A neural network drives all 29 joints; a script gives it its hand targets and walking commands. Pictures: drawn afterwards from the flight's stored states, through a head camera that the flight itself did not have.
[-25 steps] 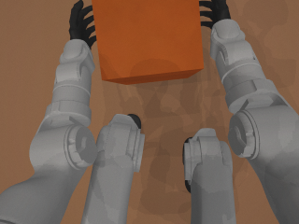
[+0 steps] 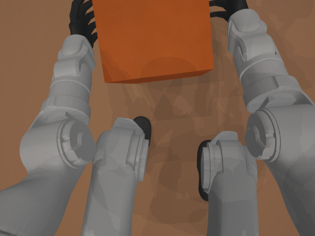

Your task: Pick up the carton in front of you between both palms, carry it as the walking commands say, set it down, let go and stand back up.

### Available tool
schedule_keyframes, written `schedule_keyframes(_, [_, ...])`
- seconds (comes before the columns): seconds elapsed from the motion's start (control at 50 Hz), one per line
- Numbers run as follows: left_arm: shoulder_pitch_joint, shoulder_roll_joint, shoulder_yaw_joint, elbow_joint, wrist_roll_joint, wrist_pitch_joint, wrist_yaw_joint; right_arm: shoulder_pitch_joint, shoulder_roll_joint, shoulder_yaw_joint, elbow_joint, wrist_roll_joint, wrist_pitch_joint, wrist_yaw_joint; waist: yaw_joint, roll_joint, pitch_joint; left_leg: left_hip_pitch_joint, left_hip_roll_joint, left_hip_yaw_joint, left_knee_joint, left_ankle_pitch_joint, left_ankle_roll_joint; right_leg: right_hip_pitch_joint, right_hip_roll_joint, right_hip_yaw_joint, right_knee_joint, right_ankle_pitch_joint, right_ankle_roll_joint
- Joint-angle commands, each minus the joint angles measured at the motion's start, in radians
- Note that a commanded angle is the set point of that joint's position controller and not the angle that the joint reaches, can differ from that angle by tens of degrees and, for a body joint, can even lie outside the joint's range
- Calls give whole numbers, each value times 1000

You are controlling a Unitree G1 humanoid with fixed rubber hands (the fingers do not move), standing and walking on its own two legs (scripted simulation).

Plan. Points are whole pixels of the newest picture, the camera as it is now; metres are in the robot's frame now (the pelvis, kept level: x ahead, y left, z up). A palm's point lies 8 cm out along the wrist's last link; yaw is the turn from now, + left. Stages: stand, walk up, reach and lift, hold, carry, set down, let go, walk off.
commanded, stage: set down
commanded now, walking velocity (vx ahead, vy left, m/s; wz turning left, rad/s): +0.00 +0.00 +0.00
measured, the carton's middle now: (158, 37) +0.51 +0.08 -0.25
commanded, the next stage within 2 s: let go in 1.34 s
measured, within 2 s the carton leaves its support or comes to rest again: neither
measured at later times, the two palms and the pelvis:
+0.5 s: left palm (60, 35) +0.48 +0.26 -0.13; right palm out of the picture +0.56 -0.10 -0.13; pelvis +0.00 +0.01 +0.01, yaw +0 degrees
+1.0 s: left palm out of the picture +0.47 +0.27 +0.03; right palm out of the picture +0.57 -0.11 +0.02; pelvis +0.02 +0.01 +0.13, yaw +0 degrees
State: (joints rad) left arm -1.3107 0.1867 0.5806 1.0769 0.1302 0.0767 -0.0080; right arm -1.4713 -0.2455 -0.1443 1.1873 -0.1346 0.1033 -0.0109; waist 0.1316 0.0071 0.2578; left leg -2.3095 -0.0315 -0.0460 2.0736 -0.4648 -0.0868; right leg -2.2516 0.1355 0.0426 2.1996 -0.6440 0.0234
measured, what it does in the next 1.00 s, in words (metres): rises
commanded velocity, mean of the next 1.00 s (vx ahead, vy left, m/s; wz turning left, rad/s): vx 0.00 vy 0.00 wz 0.00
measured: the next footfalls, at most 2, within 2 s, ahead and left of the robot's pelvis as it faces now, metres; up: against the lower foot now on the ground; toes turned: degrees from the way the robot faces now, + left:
none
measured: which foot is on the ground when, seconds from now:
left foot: down 0.00-1.00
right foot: down 0.00-1.00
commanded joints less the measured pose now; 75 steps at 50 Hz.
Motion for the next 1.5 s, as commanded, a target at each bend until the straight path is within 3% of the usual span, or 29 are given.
schedule_keyframes(0.0, [-111, 66, -59, 33, -54, -55, 16, -199, -120, 50, -75, 50, -40, -26, 16, -112, -780, 483, -1, 110, -54, 238, 20, 276, -58, -2, -264, 232, -2])
schedule_keyframes(0.06, [-130, 189, -116, 45, -164, -111, 82, -245, -204, 127, -88, 149, -56, -65, 43, -121, -837, 517, 19, 94, -59, 300, 33, 299, -78, 16, -241, 263, 7])
schedule_keyframes(0.12, [-170, 193, -192, 40, -255, -137, 88, -290, -180, 203, -132, 239, -68, -56, 59, -169, -897, 501, 34, 81, -48, 356, 45, 353, -97, 29, -219, 314, 9])
schedule_keyframes(0.18, [-183, 189, -254, 17, -327, -143, 81, -305, -167, 248, -178, 294, -71, -48, 66, -181, -979, 537, 43, 80, -41, 405, 45, 406, -105, 25, -201, 347, 8])
schedule_keyframes(0.34, [-76, 214, -315, -152, -419, -106, 119, -227, -246, 192, -281, 272, -37, -78, 44, -173, -1295, 785, 24, 98, -88, 423, 30, 560, -94, -58, -209, 294, -1])
schedule_keyframes(0.4, [-36, 227, -304, -281, -393, -71, 144, -210, -254, 155, -365, 255, -5, -88, 52, -162, -1423, 873, 8, 119, -140, 384, 30, 629, -71, -87, -248, 258, -6])
schedule_keyframes(0.46, [-25, 223, -272, -354, -331, -28, 160, -181, -245, 126, -358, 245, 30, -87, 63, -128, -1356, 859, -5, 139, -199, 296, 29, 591, -56, -93, -307, 176, -15])
schedule_keyframes(0.54, [-15, 160, -264, -357, -286, -4, 157, -137, -229, 87, -273, 235, 36, -69, 49, -80, -1198, 804, -10, 139, -254, 244, 22, 477, -52, -86, -373, 117, -24])
schedule_keyframes(0.62, [21, 113, -266, -345, -268, 2, 141, -96, -217, 61, -219, 214, 27, -51, 42, -68, -1169, 801, -13, 136, -309, 253, 16, 447, -49, -83, -431, 124, -25])
schedule_keyframes(0.7, [68, 100, -249, -357, -252, 11, 132, -69, -212, 45, -226, 190, 26, -41, 46, -86, -1222, 822, -18, 140, -367, 282, 12, 495, -45, -85, -492, 160, -20])
schedule_keyframes(0.88, [162, 126, -220, -499, -248, 47, 111, -38, -199, 40, -408, 163, 63, -29, 59, -161, -1424, 929, -33, 156, -507, 396, 17, 749, -30, -91, -628, 301, -1])
schedule_keyframes(0.96, [194, 121, -221, -528, -250, 66, 97, -12, -190, 32, -439, 154, 82, -20, 54, -175, -1427, 960, -36, 160, -578, 409, 19, 829, -29, -88, -698, 331, 2])
schedule_keyframes(1.34, [301, 48, -187, -489, -161, 42, 50, 135, -148, -49, -348, 85, 50, 35, 42, -123, -1256, 1218, -23, 135, -938, 473, 20, 1027, -42, -55, -1072, 413, 6])
schedule_keyframes(1.48, [523, 57, -221, -526, -91, 23, -10, 407, -55, -89, -441, 20, 39, -12, 20, -103, -1335, 1438, -24, 121, -1037, 569, 43, 1229, -36, -44, -1197, 547, 20])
